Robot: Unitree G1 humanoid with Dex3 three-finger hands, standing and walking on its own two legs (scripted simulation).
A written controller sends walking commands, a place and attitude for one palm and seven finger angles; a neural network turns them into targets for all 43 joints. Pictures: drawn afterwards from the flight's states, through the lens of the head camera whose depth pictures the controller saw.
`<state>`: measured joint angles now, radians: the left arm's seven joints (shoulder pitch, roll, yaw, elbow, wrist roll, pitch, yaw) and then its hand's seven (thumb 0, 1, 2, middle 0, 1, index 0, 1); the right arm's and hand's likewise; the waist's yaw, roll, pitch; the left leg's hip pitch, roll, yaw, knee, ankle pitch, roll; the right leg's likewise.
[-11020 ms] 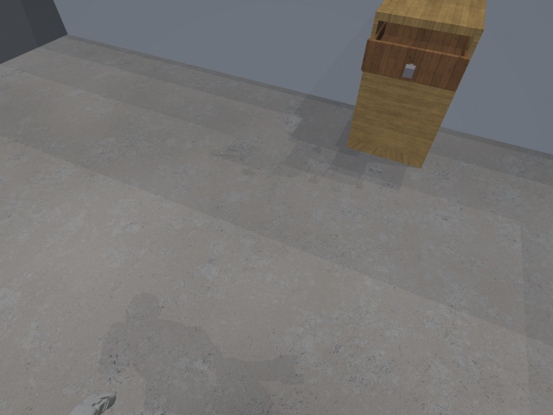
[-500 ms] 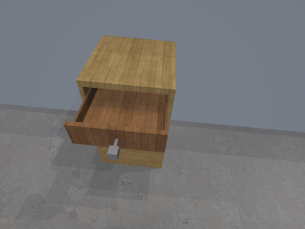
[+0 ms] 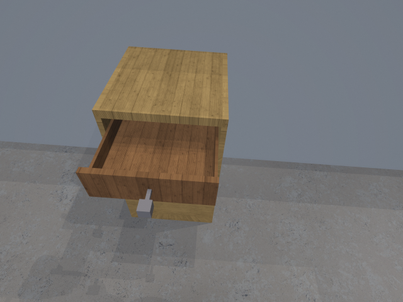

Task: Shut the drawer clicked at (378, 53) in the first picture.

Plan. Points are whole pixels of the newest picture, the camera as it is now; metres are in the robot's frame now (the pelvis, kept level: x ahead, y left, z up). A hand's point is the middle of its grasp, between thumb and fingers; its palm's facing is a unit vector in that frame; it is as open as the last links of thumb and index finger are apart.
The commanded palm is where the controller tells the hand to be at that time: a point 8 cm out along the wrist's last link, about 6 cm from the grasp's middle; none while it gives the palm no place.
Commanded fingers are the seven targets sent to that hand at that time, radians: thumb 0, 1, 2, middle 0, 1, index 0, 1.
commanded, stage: raise the hand and make a fist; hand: left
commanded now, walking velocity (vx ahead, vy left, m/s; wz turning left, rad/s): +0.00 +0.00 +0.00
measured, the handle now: (146, 202) +0.39 +0.17 -0.13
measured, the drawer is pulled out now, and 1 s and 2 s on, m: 0.22 0.22 0.22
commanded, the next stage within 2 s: bring the fist close to the handle in 1.82 s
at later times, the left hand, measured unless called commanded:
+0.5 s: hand out of the picture +0.12 +0.15 -0.05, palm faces +0.18 -0.98 -0.11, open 5.1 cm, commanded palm +0.12 +0.19 -0.06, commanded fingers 0.00 0.90 0.90 -0.80 -0.95 -0.80 -0.95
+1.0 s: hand (139, 287) +0.16 +0.13 -0.06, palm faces -0.05 -1.00 -0.03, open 3.1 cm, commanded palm +0.15 +0.19 -0.04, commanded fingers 0.00 0.90 0.90 -1.30 -1.49 -1.30 -1.49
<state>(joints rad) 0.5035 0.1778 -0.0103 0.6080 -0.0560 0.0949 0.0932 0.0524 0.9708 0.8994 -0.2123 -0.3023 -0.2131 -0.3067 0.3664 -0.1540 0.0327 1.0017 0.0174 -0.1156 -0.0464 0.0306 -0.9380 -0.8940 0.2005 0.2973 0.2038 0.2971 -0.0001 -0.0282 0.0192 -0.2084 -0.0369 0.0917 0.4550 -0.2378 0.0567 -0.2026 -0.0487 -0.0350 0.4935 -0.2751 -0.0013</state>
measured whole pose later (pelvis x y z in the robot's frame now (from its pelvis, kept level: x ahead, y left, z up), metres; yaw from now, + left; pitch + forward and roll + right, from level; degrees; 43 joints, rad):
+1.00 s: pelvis -0.03 -0.05 -0.09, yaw +2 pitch +16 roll -1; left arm 0.48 0.21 0.14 0.01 -0.28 -0.47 -0.33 0.01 0.91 0.90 -1.11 -1.28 -1.11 -1.29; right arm 0.24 -0.27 -0.07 0.59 0.05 -0.21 -0.07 0.02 -0.91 -0.90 0.20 0.30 0.20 0.30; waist -0.03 0.03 -0.13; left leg -0.95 0.03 0.00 1.16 -0.49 0.00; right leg -0.90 -0.01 -0.11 1.15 -0.54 -0.05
